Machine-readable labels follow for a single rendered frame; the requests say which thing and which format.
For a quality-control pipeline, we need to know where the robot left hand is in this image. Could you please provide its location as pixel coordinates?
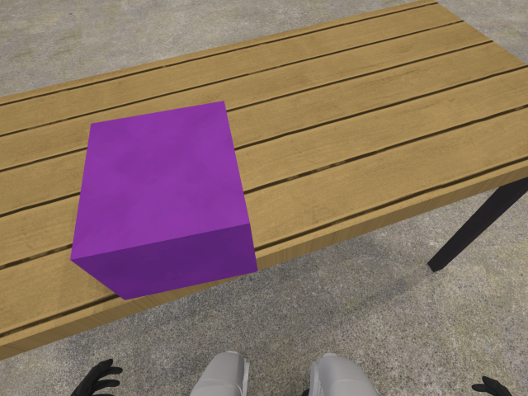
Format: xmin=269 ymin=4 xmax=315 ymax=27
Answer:
xmin=70 ymin=359 xmax=123 ymax=396

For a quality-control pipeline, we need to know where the right robot thigh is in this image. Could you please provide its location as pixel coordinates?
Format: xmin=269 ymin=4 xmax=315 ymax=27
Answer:
xmin=310 ymin=356 xmax=379 ymax=396

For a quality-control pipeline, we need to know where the robot right hand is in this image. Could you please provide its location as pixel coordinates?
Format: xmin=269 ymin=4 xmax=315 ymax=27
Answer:
xmin=472 ymin=376 xmax=512 ymax=396

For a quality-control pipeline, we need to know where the carton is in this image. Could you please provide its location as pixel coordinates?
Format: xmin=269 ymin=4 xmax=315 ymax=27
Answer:
xmin=70 ymin=101 xmax=258 ymax=300

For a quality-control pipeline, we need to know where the robot thigh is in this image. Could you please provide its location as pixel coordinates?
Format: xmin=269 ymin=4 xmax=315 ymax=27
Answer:
xmin=190 ymin=352 xmax=250 ymax=396
xmin=310 ymin=356 xmax=379 ymax=396

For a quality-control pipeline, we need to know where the left robot thigh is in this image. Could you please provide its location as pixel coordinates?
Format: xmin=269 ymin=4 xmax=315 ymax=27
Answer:
xmin=190 ymin=352 xmax=250 ymax=396

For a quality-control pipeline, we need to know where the table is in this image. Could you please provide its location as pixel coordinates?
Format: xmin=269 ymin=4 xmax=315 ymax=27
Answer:
xmin=0 ymin=0 xmax=528 ymax=361

